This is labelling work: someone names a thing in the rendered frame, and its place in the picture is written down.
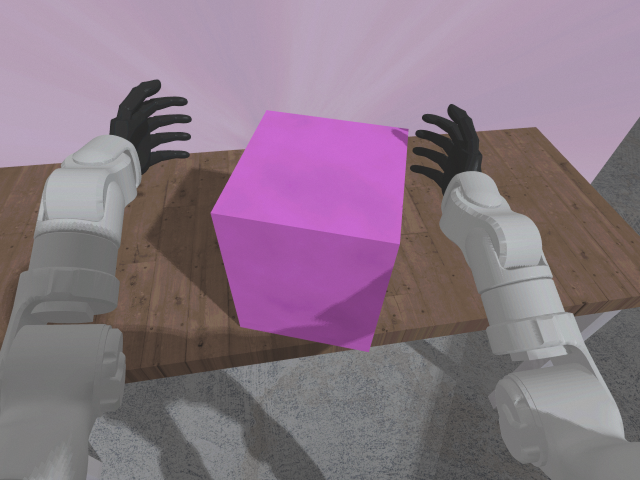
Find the right robot upper arm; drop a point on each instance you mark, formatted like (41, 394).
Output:
(561, 419)

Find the left robot hand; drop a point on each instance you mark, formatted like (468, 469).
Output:
(132, 123)

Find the left robot forearm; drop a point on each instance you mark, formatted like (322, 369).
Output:
(71, 275)

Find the carton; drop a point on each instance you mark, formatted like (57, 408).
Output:
(309, 226)

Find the right robot hand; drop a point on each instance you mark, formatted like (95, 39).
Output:
(462, 149)

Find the table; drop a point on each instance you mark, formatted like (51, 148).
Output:
(175, 307)

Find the left robot upper arm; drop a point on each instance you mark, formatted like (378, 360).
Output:
(57, 380)

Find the right robot forearm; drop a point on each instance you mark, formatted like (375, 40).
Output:
(504, 251)

